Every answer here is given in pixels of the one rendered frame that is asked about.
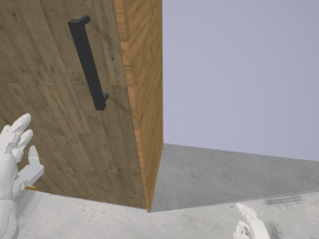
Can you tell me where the robot left hand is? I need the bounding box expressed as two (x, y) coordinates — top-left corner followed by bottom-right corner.
(0, 114), (44, 201)

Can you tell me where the handle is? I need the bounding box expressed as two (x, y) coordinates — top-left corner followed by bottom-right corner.
(68, 15), (109, 111)

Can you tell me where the left robot forearm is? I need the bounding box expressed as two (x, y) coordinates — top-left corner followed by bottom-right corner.
(0, 199), (20, 239)

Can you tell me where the robot right hand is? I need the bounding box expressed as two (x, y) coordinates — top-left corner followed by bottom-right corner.
(233, 203), (271, 239)

